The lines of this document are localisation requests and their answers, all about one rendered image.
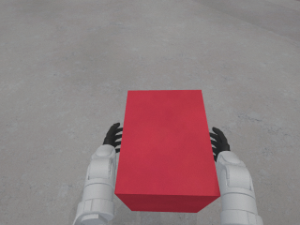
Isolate robot right hand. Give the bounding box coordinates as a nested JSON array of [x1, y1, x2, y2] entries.
[[209, 127, 231, 162]]

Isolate right robot forearm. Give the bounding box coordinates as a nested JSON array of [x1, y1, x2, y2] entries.
[[216, 151, 263, 225]]

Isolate carton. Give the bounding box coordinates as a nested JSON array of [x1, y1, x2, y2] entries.
[[114, 90, 221, 213]]

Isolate left robot forearm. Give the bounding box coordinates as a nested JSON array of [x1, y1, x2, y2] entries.
[[72, 144, 116, 225]]

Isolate robot left hand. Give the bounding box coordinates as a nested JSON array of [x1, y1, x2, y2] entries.
[[103, 122, 123, 153]]

